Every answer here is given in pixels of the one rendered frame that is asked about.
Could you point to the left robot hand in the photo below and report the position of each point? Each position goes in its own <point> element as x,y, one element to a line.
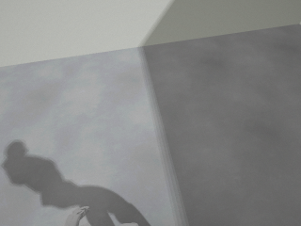
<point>77,214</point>

